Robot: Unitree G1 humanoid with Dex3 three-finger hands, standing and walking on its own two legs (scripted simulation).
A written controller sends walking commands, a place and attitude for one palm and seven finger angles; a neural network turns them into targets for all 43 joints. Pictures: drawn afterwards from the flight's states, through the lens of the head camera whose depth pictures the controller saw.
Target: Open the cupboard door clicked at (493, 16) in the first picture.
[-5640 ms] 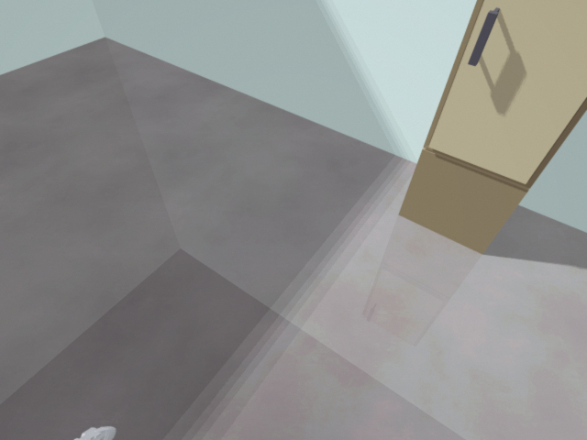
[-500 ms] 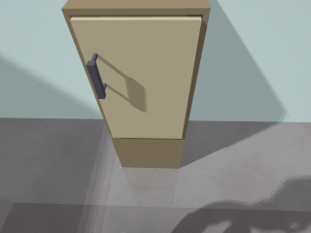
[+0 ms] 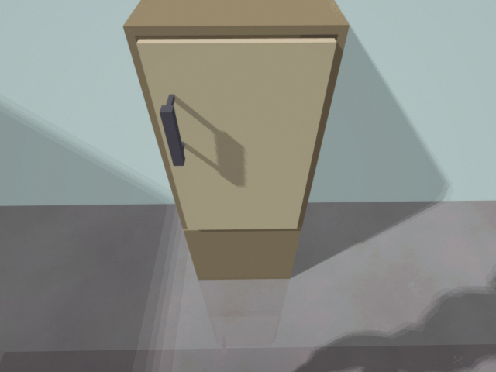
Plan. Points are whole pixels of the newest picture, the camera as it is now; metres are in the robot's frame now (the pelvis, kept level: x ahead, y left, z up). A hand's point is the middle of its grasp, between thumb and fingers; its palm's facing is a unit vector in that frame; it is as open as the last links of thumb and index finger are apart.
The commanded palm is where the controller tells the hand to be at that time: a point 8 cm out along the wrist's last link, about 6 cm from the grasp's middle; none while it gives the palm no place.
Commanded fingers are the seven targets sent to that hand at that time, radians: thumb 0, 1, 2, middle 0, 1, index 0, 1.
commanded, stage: come to a stop and stand still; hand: left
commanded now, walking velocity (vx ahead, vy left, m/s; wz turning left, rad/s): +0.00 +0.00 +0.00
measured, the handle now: (175, 131) +0.55 +0.20 +0.08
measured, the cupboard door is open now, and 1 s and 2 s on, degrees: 0 0 0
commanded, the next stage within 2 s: look again from close up in 0.80 s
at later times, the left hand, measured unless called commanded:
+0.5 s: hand out of the picture +0.07 +0.15 -0.17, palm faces +0.00 -0.97 -0.22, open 7.3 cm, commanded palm none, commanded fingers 0.00 0.90 0.90 -0.20 -0.30 -0.20 -0.30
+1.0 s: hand out of the picture +0.06 +0.13 -0.17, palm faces +0.03 -0.98 -0.20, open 7.3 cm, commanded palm none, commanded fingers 0.00 0.90 0.90 -0.20 -0.30 -0.20 -0.30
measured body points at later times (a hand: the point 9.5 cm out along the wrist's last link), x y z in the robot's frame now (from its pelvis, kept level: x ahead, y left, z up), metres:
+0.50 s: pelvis +0.03 -0.04 +0.00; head +0.05 -0.05 +0.45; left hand +0.07 +0.20 -0.15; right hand +0.04 -0.26 -0.16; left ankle -0.03 +0.09 -0.73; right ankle +0.02 -0.19 -0.73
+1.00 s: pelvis +0.03 -0.05 +0.00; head +0.05 -0.05 +0.45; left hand +0.05 +0.18 -0.16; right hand +0.05 -0.28 -0.15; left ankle -0.03 +0.09 -0.73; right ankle +0.02 -0.19 -0.73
